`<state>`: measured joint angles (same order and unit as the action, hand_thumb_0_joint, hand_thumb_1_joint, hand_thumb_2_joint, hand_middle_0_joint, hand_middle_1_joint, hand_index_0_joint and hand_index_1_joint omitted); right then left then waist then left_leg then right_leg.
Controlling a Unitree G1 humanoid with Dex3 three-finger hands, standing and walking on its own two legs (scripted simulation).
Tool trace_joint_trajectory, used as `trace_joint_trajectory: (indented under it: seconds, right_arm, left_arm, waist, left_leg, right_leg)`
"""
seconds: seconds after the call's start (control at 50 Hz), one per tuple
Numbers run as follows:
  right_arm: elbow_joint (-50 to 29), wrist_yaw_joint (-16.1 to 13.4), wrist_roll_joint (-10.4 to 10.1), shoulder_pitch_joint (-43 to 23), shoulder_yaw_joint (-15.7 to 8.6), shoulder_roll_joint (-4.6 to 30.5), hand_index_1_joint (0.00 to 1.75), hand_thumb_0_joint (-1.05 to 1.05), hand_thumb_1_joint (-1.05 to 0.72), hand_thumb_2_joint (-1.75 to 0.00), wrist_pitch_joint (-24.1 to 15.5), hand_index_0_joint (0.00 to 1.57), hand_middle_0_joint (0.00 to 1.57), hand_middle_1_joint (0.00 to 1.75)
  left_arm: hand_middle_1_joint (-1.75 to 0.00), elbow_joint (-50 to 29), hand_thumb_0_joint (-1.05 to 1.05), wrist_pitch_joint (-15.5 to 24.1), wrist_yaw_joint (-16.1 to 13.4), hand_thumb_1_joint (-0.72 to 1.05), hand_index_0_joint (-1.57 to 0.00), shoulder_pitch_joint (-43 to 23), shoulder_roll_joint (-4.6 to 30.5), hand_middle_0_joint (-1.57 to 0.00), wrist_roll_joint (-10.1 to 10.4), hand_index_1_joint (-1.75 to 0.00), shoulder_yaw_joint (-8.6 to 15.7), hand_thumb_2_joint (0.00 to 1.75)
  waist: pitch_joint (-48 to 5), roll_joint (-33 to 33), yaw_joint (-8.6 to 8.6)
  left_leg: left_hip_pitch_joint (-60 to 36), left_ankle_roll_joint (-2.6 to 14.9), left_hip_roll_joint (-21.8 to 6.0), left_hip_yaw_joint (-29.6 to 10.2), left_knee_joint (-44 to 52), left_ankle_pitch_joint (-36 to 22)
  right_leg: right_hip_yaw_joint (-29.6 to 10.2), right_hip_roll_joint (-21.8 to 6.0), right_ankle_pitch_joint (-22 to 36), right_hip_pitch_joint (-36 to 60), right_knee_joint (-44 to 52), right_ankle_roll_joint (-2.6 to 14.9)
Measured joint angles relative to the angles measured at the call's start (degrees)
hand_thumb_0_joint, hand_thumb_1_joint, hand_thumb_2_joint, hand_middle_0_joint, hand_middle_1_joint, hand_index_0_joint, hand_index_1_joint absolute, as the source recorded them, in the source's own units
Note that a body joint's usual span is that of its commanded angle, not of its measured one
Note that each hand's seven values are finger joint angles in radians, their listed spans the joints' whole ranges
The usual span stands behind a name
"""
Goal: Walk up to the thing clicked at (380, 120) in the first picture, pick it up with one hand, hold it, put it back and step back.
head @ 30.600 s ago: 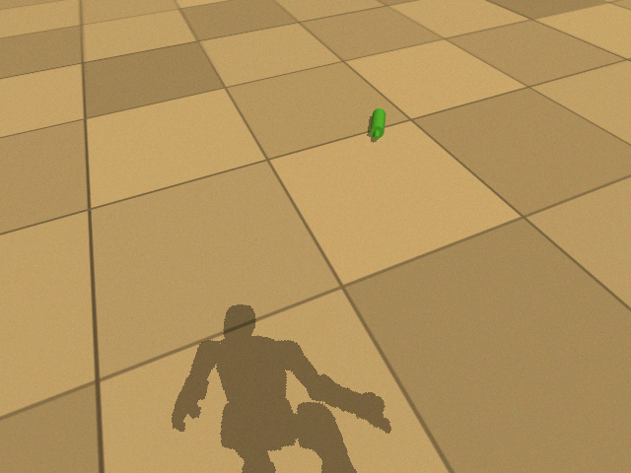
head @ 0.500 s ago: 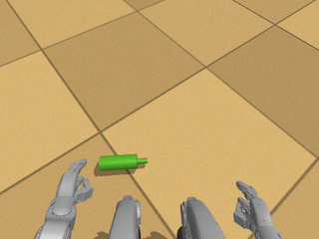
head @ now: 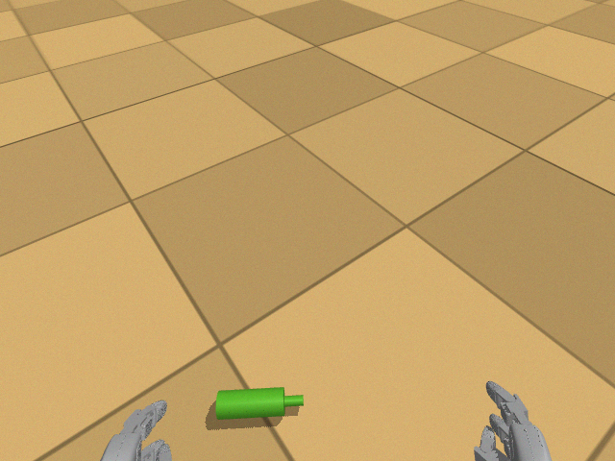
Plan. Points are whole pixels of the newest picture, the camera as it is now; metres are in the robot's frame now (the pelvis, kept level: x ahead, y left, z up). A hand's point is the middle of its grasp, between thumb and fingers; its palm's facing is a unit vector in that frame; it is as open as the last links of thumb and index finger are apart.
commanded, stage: home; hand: left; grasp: from above
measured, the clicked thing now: (261, 402) +0.45 +0.15 -0.68
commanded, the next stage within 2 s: stand in 1.92 s
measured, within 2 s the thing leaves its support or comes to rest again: neither
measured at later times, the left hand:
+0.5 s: hand out of the picture +0.15 +0.18 -0.04, palm faces +0.04 -0.98 -0.20, open 7.4 cm
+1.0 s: hand out of the picture +0.15 +0.18 -0.04, palm faces +0.04 -0.98 -0.20, open 7.4 cm
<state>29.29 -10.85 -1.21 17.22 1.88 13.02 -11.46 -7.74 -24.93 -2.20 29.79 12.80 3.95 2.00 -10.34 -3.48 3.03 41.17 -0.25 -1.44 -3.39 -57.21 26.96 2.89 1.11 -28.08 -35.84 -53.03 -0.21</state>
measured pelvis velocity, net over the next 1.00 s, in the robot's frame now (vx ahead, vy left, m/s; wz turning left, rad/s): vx -0.01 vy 0.00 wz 0.00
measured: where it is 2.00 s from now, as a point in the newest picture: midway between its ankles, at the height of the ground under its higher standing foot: outside the picture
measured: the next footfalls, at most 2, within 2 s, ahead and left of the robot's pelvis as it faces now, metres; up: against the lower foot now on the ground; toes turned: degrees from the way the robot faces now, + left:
none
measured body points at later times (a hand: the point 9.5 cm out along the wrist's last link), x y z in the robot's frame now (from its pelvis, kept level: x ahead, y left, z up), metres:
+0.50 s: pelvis -0.01 +0.00 +0.00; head +0.00 +0.00 +0.45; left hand +0.15 +0.23 -0.03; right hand +0.14 -0.25 -0.06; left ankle +0.01 +0.12 -0.68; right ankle -0.02 -0.13 -0.68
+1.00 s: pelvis -0.01 +0.00 +0.00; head +0.00 +0.00 +0.45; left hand +0.15 +0.23 -0.03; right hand +0.15 -0.25 -0.06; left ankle +0.01 +0.12 -0.68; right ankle -0.02 -0.13 -0.68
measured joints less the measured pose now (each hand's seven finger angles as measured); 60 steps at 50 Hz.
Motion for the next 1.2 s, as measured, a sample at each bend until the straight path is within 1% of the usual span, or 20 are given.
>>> trace_joint_trajectory:
  seconds: [0.1, 0.2, 0.38, 0.56, 1.2]
  right_arm:
    - [-0.1, 0.2, 0.4, -0.9, 0.2, 0.0, 0.30, 0.01, -0.90, -0.90, -1.2, 0.20, 0.20, 0.30]
    - [0.2, 0.4, 0.7, -1.3, 0.4, -0.1, 0.30, 0.01, -0.90, -0.90, -1.8, 0.20, 0.20, 0.30]
    - [1.3, 0.4, 0.9, -0.6, 0.4, -0.1, 0.30, 0.01, -0.90, -0.90, -2.2, 0.20, 0.20, 0.30]
    - [1.9, 0.2, 0.7, 0.3, 0.2, 0.0, 0.30, 0.01, -0.90, -0.90, -2.4, 0.20, 0.20, 0.30]
    - [1.4, 0.1, 0.7, -0.4, 0.0, 0.0, 0.30, 0.01, -0.90, -0.90, -2.9, 0.20, 0.20, 0.30]
  left_arm:
    - [-0.29, 1.0, 0.01, -0.1, 0.9, 0.90, -0.20, -0.5, -0.1, -0.20, -0.3, -0.29, 0.0, 0.89]
    - [-0.29, 1.6, 0.02, -0.1, 1.2, 0.90, -0.20, -1.2, -0.2, -0.20, -0.6, -0.29, -0.1, 0.89]
    - [-0.29, 1.1, 0.02, 0.2, 1.2, 0.90, -0.20, -1.4, 0.0, -0.20, -0.9, -0.29, -0.2, 0.89]
    - [-0.29, 1.2, 0.02, 0.0, 1.2, 0.90, -0.20, -1.2, 0.1, -0.20, -0.5, -0.29, -0.1, 0.89]
    - [-0.29, -0.1, 0.02, -0.2, 1.2, 0.90, -0.20, -1.0, 0.4, -0.20, -0.5, -0.29, -0.4, 0.89]
  waist:
    - [0.6, 0.2, -0.53]
    - [1.2, 0.6, -0.89]
    - [1.7, 0.8, -0.81]
    - [1.8, 0.5, -0.48]
    - [1.6, 0.6, -0.94]
  left_leg:
    - [-0.9, -0.05, 0.2, -0.1, 0.3, -0.2]
    - [-1.2, -0.18, 0.3, -0.2, 0.2, -0.3]
    - [-1.4, -0.27, 0.2, -0.2, 0.2, -0.7]
    - [-1.1, -0.27, 0.0, 0.2, 0.2, -0.9]
    - [-0.4, -0.08, 0.1, 0.3, -0.6, -0.2]
  right_leg:
    - [0.1, -0.2, -0.1, 0.9, 0.0, 0.03]
    - [0.2, -0.2, -0.1, 1.1, -0.3, 0.15]
    - [0.2, -0.1, 0.2, 1.1, -0.4, 0.24]
    - [-0.2, 0.0, 0.5, 0.7, -0.7, 0.24]
    - [-0.4, -0.1, -0.1, -0.1, -1.3, 0.05]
